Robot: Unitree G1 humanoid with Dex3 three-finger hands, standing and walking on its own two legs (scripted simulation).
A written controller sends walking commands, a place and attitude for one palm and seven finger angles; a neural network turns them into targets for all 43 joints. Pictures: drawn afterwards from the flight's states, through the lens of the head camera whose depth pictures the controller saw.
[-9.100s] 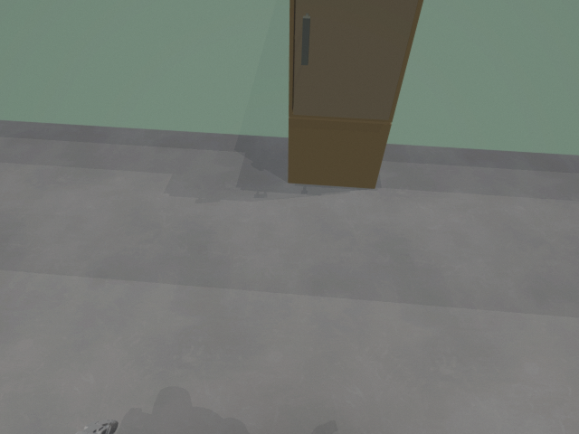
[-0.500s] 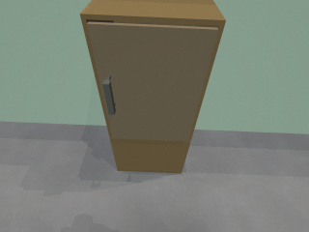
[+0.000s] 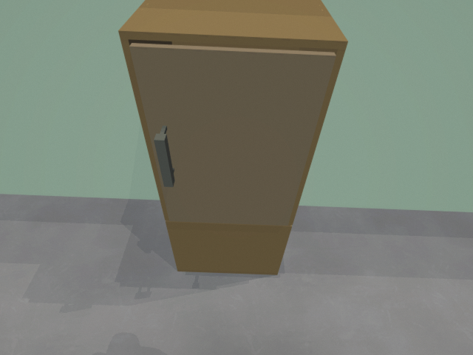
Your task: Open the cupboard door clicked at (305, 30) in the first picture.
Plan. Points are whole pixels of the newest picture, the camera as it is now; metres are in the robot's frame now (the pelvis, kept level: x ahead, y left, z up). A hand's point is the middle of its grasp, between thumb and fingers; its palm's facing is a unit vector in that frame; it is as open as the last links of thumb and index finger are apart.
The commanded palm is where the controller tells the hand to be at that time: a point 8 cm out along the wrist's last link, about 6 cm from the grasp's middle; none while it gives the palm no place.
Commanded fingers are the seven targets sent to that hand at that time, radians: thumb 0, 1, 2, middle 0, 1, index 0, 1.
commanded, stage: come to a stop and stand still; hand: left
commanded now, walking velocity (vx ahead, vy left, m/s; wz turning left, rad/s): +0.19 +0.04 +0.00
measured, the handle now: (166, 156) +0.58 +0.22 -0.02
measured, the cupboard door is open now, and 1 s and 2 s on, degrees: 0 0 0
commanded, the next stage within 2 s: look again from close up in 1.38 s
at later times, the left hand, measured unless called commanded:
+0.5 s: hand out of the picture +0.05 +0.19 -0.19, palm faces +0.03 -0.98 -0.19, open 7.4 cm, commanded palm none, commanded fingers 0.00 0.90 0.90 -0.20 -0.30 -0.20 -0.30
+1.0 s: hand out of the picture +0.00 +0.13 -0.16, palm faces +0.01 -0.97 -0.24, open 7.3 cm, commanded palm none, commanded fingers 0.00 0.90 0.90 -0.20 -0.30 -0.20 -0.30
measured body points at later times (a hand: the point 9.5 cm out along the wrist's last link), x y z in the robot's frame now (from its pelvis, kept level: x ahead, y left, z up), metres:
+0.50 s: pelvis +0.03 +0.02 -0.01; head +0.05 +0.03 +0.44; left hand +0.05 +0.24 -0.17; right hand +0.00 -0.18 -0.16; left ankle -0.04 +0.08 -0.74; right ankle +0.04 -0.11 -0.74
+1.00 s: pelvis -0.02 -0.05 +0.00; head -0.03 -0.09 +0.45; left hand +0.00 +0.18 -0.14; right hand -0.04 -0.27 -0.18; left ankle -0.04 +0.08 -0.74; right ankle +0.04 -0.11 -0.74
